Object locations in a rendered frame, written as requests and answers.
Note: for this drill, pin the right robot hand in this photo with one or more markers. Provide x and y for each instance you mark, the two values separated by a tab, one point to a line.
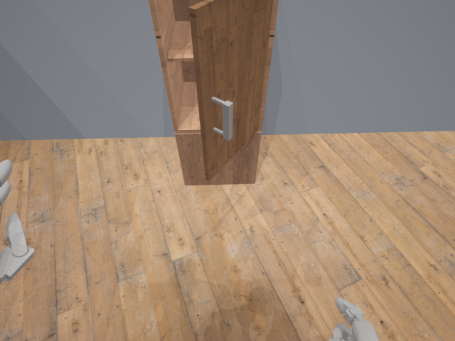
361	329

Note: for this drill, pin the cupboard door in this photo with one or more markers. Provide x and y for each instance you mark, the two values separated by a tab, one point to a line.
230	41

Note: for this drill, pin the handle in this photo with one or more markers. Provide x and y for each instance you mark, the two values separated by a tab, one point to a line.
227	118

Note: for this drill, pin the left robot hand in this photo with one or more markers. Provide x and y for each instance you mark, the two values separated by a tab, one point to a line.
12	259

